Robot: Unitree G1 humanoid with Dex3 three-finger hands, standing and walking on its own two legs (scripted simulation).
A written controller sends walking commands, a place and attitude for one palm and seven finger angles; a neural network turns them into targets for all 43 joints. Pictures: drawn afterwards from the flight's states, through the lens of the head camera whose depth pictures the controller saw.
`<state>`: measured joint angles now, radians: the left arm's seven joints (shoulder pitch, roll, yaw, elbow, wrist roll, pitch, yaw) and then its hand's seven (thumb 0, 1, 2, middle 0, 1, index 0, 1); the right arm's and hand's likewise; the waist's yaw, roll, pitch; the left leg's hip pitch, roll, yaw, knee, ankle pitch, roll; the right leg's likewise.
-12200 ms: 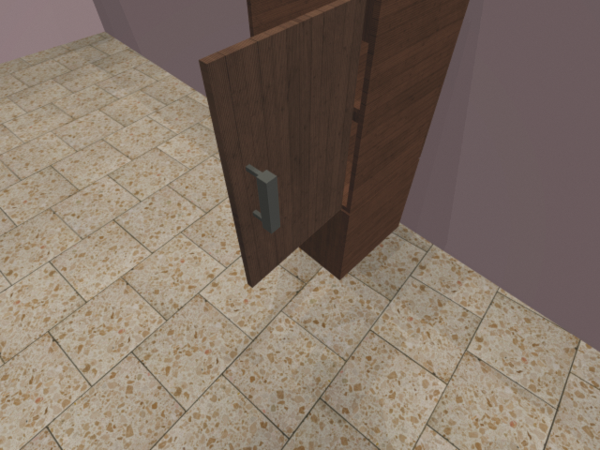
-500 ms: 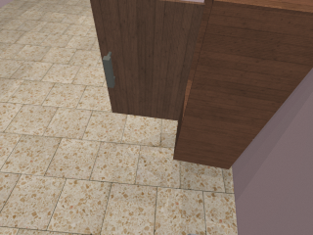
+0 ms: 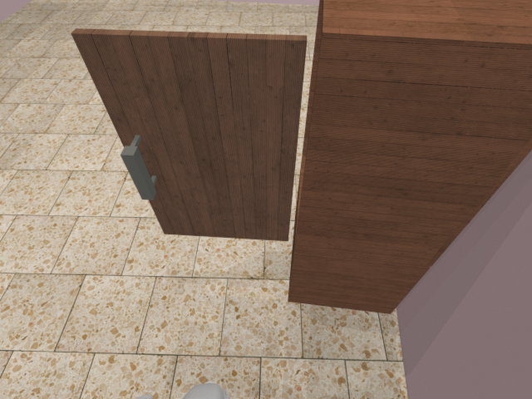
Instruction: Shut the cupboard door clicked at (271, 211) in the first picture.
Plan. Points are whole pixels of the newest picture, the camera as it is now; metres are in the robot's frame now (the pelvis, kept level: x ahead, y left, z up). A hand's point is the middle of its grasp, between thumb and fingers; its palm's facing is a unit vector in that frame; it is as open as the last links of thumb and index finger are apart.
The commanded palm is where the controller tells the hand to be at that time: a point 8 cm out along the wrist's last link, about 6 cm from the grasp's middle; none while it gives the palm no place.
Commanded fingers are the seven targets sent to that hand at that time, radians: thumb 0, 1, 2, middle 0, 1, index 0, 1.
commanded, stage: come to a stop and stand still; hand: left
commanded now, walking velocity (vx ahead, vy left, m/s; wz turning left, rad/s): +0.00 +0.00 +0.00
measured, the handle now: (143, 167) +0.57 +0.29 -0.04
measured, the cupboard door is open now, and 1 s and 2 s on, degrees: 93 93 93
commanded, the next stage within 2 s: look again from close up in 0.94 s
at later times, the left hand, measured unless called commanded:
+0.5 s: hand out of the picture +0.08 +0.22 -0.18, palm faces +0.01 -0.97 -0.25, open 7.4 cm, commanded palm none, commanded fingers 0.00 0.90 0.90 -0.20 -0.30 -0.20 -0.30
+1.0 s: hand out of the picture +0.07 +0.16 -0.18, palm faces +0.00 -0.98 -0.19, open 7.3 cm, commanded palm none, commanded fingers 0.00 0.90 0.90 -0.20 -0.30 -0.20 -0.30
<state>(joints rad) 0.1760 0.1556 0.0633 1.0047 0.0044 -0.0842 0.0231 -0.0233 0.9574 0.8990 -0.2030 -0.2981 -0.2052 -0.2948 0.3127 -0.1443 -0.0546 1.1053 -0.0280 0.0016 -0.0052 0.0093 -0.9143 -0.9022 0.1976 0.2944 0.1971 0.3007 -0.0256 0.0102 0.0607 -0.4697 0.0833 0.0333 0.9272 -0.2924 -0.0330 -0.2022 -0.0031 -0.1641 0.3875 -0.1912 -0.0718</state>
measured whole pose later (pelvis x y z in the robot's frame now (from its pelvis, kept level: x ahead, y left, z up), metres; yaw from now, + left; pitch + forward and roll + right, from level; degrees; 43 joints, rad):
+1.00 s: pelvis +0.03 -0.02 +0.00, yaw -2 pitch -1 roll +0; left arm 0.21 0.18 0.01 1.10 0.00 0.00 0.02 0.01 0.93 0.90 -0.20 -0.30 -0.20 -0.29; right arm 0.25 -0.13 -0.02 1.15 -0.02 0.01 -0.04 0.01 -0.91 -0.90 0.20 0.29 0.20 0.30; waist 0.00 -0.02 0.04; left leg -0.17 0.03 0.03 0.42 -0.24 -0.01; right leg -0.15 0.01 -0.07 0.41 -0.25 -0.03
